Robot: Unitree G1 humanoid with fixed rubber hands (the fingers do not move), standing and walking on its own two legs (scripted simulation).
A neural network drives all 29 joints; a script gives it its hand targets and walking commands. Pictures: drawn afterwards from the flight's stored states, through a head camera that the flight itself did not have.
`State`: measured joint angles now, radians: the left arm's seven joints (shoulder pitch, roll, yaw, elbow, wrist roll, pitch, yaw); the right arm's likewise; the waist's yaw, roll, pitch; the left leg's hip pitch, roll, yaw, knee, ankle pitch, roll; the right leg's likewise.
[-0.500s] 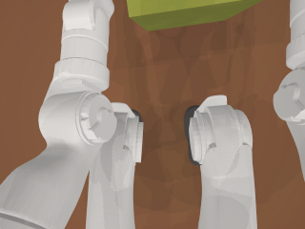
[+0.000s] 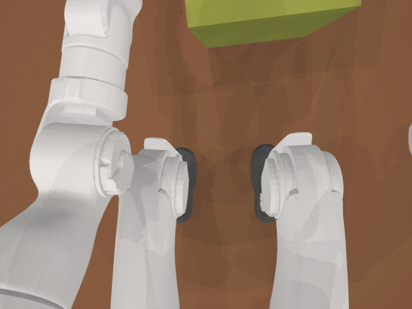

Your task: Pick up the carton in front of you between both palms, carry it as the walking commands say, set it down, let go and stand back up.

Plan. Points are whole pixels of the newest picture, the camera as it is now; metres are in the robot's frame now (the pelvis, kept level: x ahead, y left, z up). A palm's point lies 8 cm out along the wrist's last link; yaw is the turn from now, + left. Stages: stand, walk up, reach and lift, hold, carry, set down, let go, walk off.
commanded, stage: set down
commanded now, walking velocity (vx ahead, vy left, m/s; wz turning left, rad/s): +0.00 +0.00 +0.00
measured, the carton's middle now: out of the picture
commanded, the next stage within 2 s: let go in 0.82 s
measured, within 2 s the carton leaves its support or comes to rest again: neither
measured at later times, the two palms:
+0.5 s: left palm out of the picture +0.58 +0.10 +0.03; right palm out of the picture +0.57 -0.29 +0.03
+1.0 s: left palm out of the picture +0.55 +0.10 +0.16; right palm out of the picture +0.55 -0.30 +0.17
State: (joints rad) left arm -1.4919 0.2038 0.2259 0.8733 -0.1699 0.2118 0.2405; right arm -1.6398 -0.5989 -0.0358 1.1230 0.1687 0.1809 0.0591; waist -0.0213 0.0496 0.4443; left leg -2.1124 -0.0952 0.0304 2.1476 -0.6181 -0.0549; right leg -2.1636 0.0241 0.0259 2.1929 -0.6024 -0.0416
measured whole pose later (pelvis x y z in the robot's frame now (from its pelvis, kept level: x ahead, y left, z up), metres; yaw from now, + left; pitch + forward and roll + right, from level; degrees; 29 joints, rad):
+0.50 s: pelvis +0.01 +0.00 +0.14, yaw -1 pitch +44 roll +5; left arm -1.35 0.14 0.34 0.75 -0.04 0.29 0.21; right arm -1.52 -0.55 -0.21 1.05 0.00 0.25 0.11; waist 0.01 0.04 0.15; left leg -1.91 -0.08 0.00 1.62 -0.49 -0.05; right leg -1.96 0.05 0.04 1.67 -0.47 -0.03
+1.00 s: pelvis +0.04 -0.01 +0.27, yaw -4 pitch +44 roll +3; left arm -1.06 0.08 0.36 0.67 0.12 0.24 0.12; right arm -1.24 -0.41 -0.34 0.96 -0.15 0.20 0.13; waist 0.00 0.02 0.04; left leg -1.48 -0.05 -0.04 1.04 -0.32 -0.04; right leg -1.52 0.06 0.05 1.07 -0.31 -0.03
